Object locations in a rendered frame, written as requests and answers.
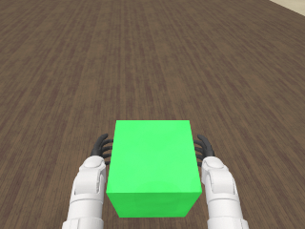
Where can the right robot forearm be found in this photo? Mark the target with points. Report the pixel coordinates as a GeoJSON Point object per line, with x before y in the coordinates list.
{"type": "Point", "coordinates": [221, 195]}

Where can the carton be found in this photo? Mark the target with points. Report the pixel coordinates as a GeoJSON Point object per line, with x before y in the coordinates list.
{"type": "Point", "coordinates": [153, 170]}

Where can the left robot forearm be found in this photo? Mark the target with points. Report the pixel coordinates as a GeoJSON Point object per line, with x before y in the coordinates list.
{"type": "Point", "coordinates": [87, 196]}

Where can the right robot hand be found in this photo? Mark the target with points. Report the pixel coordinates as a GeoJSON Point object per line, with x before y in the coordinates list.
{"type": "Point", "coordinates": [206, 149]}

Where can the left robot hand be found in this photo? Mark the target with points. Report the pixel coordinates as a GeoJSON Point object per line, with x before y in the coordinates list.
{"type": "Point", "coordinates": [98, 148]}

